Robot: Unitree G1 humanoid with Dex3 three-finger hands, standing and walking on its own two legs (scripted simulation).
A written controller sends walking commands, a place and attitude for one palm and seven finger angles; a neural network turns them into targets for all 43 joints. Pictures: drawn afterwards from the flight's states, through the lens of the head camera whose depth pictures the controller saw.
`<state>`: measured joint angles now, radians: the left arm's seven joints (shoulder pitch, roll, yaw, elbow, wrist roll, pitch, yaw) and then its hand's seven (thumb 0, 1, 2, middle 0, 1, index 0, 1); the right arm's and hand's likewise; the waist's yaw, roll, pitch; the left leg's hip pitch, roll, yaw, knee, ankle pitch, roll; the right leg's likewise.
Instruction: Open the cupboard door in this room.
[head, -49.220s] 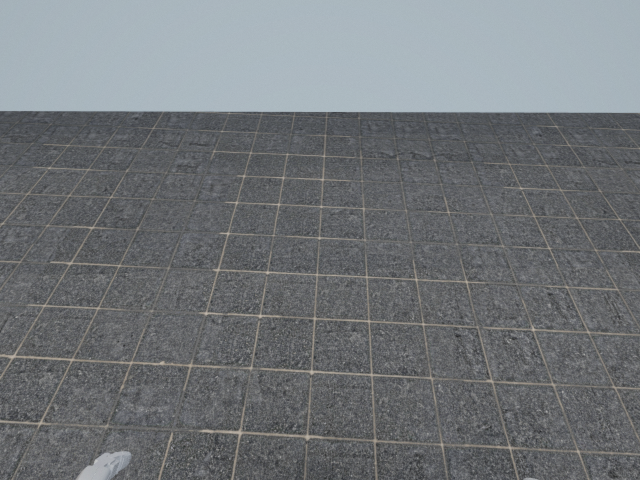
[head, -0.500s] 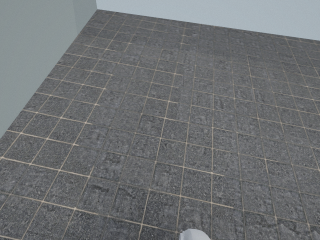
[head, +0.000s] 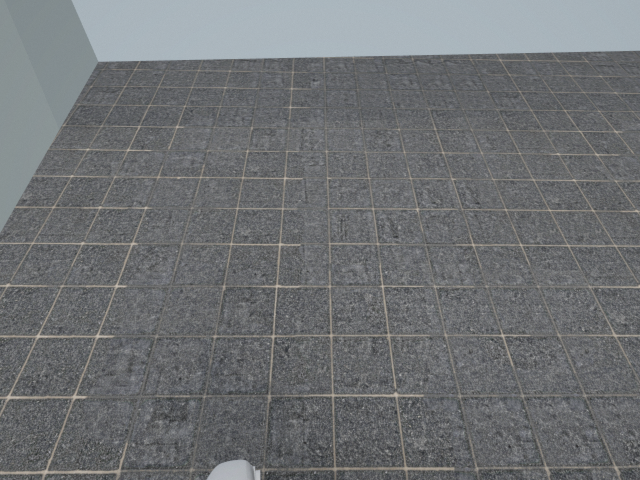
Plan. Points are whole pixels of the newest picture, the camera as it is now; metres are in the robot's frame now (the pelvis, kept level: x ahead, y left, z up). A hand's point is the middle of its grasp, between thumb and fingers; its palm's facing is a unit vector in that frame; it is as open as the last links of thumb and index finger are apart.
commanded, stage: walk to a spot facing it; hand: left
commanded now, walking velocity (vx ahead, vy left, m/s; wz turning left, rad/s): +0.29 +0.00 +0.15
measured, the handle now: out of the picture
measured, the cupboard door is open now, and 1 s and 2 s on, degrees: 43 43 43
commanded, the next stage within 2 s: turn to face it in 0.06 s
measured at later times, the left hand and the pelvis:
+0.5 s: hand (176, 441) +0.21 +0.22 -0.19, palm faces +0.21 -0.96 -0.17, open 7.4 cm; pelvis +0.19 +0.04 -0.01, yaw +8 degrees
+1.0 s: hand (197, 416) +0.24 +0.19 -0.17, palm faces +0.45 -0.86 -0.24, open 7.4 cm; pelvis +0.26 -0.01 +0.00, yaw +28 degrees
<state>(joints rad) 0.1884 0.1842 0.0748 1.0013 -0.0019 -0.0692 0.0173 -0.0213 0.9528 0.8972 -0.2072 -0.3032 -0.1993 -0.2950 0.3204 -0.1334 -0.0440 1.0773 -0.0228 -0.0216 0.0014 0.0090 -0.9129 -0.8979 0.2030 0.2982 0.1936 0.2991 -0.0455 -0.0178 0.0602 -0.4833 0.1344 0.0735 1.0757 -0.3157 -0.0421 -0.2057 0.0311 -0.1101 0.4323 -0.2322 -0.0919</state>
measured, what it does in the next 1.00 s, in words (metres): walks ahead, turning left: left foot, then right foot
